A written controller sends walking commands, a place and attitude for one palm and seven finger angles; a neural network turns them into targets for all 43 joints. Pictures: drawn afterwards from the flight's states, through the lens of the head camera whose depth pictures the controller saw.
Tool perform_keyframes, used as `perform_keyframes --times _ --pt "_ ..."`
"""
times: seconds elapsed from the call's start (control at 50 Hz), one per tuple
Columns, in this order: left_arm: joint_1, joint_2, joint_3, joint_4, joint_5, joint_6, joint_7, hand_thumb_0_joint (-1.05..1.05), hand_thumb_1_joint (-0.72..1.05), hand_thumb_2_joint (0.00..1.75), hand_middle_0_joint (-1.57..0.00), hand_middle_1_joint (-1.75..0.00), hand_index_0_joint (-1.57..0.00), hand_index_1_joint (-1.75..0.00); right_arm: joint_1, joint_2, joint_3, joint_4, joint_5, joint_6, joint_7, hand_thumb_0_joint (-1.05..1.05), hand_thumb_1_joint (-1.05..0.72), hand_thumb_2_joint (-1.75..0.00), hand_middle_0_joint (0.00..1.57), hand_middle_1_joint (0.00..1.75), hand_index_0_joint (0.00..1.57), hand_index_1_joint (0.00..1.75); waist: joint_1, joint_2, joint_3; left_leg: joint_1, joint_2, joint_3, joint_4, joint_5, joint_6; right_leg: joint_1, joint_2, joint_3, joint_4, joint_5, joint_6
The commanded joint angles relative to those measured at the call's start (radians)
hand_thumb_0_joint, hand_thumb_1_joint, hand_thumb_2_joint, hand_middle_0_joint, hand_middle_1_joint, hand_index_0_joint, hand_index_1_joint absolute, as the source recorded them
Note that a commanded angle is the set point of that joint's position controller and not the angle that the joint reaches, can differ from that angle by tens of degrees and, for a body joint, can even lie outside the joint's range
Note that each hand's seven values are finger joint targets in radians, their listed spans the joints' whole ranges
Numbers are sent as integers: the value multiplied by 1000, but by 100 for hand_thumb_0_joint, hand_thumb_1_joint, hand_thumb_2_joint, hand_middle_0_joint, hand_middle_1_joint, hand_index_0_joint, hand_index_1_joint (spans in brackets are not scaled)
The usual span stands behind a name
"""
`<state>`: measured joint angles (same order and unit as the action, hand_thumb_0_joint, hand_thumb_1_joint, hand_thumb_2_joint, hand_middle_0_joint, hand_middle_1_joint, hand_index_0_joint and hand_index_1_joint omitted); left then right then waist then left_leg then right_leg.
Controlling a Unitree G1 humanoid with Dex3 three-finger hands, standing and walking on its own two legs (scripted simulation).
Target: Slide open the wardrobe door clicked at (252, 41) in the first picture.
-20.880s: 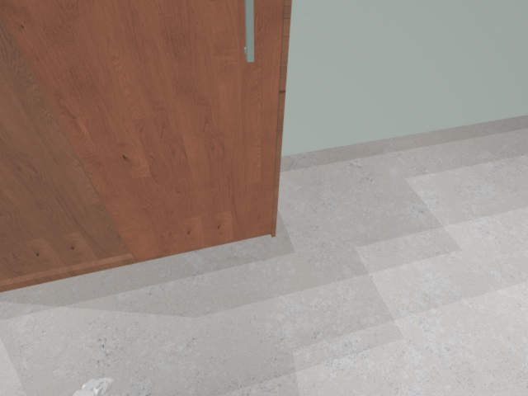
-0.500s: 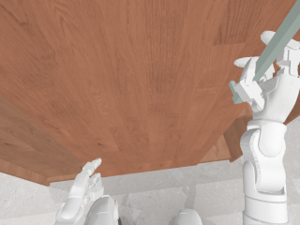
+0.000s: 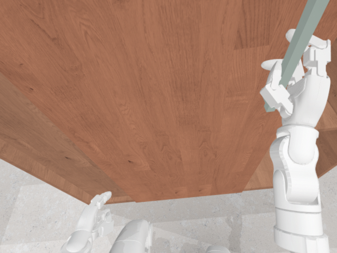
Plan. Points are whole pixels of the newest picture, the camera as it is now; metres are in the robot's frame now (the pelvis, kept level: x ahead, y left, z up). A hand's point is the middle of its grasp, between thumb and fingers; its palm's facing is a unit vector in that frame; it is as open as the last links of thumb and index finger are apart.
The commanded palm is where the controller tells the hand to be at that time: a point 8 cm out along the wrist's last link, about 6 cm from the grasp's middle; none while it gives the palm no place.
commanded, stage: step sideways, sliding the door along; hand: right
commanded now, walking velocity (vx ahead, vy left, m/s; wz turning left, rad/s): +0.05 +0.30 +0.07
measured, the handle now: (287, 51) +0.40 -0.23 +0.23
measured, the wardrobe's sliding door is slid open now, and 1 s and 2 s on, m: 0.34 0.43 0.43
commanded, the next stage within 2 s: stop walking and hold the door there in 0.62 s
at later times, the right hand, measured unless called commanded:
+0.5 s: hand (225, 90) +0.36 -0.12 +0.19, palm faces +0.35 +0.93 +0.08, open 7.0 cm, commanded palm +0.32 -0.10 +0.16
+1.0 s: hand (223, 92) +0.35 -0.12 +0.19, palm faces +0.36 +0.92 -0.15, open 7.2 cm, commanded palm +0.31 -0.15 +0.13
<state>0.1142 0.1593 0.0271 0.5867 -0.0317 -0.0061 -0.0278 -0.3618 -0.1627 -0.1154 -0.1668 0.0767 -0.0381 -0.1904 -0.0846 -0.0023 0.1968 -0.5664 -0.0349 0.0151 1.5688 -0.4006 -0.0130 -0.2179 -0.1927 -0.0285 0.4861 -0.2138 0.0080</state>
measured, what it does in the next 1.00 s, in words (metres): steps to the left: left foot, then right foot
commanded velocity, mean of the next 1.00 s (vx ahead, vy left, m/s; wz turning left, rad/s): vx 0.02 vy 0.21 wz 0.02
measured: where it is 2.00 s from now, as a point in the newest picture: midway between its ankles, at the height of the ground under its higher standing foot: outside the picture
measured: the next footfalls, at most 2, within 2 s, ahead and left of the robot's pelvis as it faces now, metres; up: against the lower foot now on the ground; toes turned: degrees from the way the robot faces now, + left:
left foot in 0.30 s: +0.05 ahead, +0.24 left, +0.00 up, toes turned +7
right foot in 0.50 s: +0.07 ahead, +0.06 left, +0.00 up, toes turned +6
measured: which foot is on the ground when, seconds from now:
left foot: up 0.00-0.28, down 0.30-0.50, up 0.52-1.00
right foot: down 0.00-0.30, up 0.32-0.48, down 0.50-1.00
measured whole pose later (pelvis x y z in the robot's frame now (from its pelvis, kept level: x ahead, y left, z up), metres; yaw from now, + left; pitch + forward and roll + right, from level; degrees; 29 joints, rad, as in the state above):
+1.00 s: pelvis -0.01 +0.13 +0.00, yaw +5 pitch -3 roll +7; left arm 0.15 0.16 -0.05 0.53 -0.03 -0.07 0.02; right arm -0.32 -0.44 -0.28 0.05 0.07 -0.09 -0.11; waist -0.07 -0.04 0.11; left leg -0.35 0.00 0.14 0.75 -0.37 -0.02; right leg -0.24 -0.22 -0.07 0.47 -0.18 0.03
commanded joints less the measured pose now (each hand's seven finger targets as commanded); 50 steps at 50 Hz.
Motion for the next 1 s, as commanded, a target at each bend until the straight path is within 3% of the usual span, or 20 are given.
perform_keyframes --times 0.0,0.08,0.18,0.24,0.28,0.3,0.32,0.34,0.4,0.46,0.5,0.52,0.54,0.6,0.7,0.72,0.74,0.76,0.88,0.98 --pt "-72 152 54 -165 -12 -46 7 0 90 90 -20 -30 -20 -30 -444 50 278 -338 -19 -123 120 0 -90 -90 45 140 45 140 99 -270 -420 -177 47 42 -93 36 -26 419 -191 59 -118 403 -148" --pt "-74 138 48 -181 -4 -64 2 0 90 90 -20 -30 -20 -30 -470 29 256 -240 -20 -129 128 0 -90 -90 45 140 45 140 109 -443 -406 46 45 130 -485 -20 -18 310 -175 -3 -135 378 -117" --pt "-78 143 34 -178 -9 -85 0 0 90 90 -20 -30 -20 -30 -475 -14 214 -130 -10 -141 119 0 -90 -90 45 140 45 140 103 -414 -390 319 14 157 -869 18 -5 163 -184 -6 -31 290 -90" --pt "-81 123 20 -158 -24 -83 9 0 90 90 -20 -30 -20 -30 -520 -60 189 -150 -13 -142 125 0 -90 -90 45 140 45 140 93 -207 -444 483 38 103 -1165 283 -2 128 -88 15 187 155 -46" --pt "-104 79 6 -140 -32 -78 23 0 90 90 -20 -30 -20 -30 -531 -172 114 -143 -20 -141 107 0 -90 -90 45 140 45 140 80 256 -446 657 302 -240 -1256 607 136 -177 78 -3 565 -296 4" --pt "-117 101 6 -137 -19 -84 28 0 90 90 -20 -30 -20 -30 -484 -203 94 -135 -19 -128 90 0 -90 -90 45 140 45 140 72 232 -422 618 382 -386 -1262 632 223 -270 171 51 722 -446 27" --pt "-115 80 -3 -125 -17 -74 29 0 90 90 -20 -30 -20 -30 -496 -184 87 -211 1 -129 77 0 -90 -90 45 140 45 140 73 199 -373 594 402 -361 -1268 688 242 -330 166 69 829 -450 26" --pt "-120 136 25 -113 -23 -79 39 0 90 90 -20 -30 -20 -30 -531 -161 105 -236 20 -124 80 0 -90 -90 45 140 45 140 69 397 -362 574 377 -405 -1251 662 258 -321 158 111 863 -370 28" --pt "-135 125 18 -90 -22 -57 45 0 90 90 -20 -30 -20 -30 -501 -65 155 -304 21 -137 70 0 -90 -90 45 140 45 140 94 293 -383 628 308 -134 -1094 826 235 -190 103 92 391 -367 -3" --pt "-136 131 44 -113 -16 -45 56 0 90 90 -20 -30 -20 -30 -450 -73 162 -361 -1 -177 71 0 -90 -90 45 140 45 140 126 -24 -470 483 166 4 -747 672 101 244 92 -15 -229 321 -6" --pt "-137 171 77 -158 -13 -46 29 0 90 90 -20 -30 -20 -30 -357 -15 208 -315 12 -178 89 0 -90 -90 45 140 45 140 92 -284 -536 100 60 -44 -351 -119 30 521 -324 431 -101 941 -157" --pt "-136 181 78 -174 -21 -53 10 0 90 90 -20 -30 -20 -30 -327 3 208 -271 5 -164 104 0 -90 -90 45 140 45 140 94 -132 -577 65 26 -90 -154 -119 19 462 -356 401 -96 748 -245" --pt "-133 146 55 -158 6 -57 6 0 90 90 -20 -30 -20 -30 -471 -1 230 -416 7 -179 113 0 -90 -90 45 140 45 140 135 -138 -525 54 40 -127 -46 -56 15 356 -331 465 -150 618 -194" --pt "-147 178 67 -148 -4 -40 10 0 90 90 -20 -30 -20 -30 -434 -58 175 -374 -3 -157 92 0 -90 -90 45 140 45 140 96 -141 -450 -134 40 -73 89 -30 -2 397 -254 201 -105 577 -165" --pt "-87 150 38 -154 -10 -42 16 0 90 90 -20 -30 -20 -30 -433 6 239 -320 -8 -113 112 0 -90 -90 45 140 45 140 95 -216 -417 -208 27 -3 120 83 -35 354 -172 72 -139 365 -87" --pt "-11 202 53 -73 8 -8 36 0 90 90 -20 -30 -20 -30 -176 -521 -312 36 -51 -97 56 0 -90 -90 45 140 45 140 62 -251 -421 -253 23 12 86 94 -47 357 -169 57 -183 327 -64" --pt "-28 161 32 -127 10 4 35 0 90 90 -20 -30 -20 -30 -223 -322 -112 -78 -25 -102 85 0 -90 -90 45 140 45 140 82 -289 -417 -225 15 29 72 94 -41 316 -146 67 -150 295 -86" --pt "-49 161 29 -128 4 -3 39 0 90 90 -20 -30 -20 -30 -261 -325 -115 -80 -30 -102 88 0 -90 -90 45 140 45 140 84 -322 -408 -238 16 48 56 89 -50 309 -148 59 -177 229 -93" --pt "-35 168 7 -152 -2 -77 59 0 90 90 -20 -30 -20 -30 -332 -385 -148 -81 -23 -137 91 0 -90 -90 45 140 45 140 108 -470 -347 143 26 169 -610 -28 -19 88 -133 -37 -230 16 -112" --pt "12 189 -9 -129 -6 -109 68 0 90 90 -20 -30 -20 -30 -239 -501 -263 64 -28 -131 94 0 -90 -90 45 140 45 140 79 -166 -373 478 67 70 -1155 254 -5 -12 -86 0 23 -58 -61"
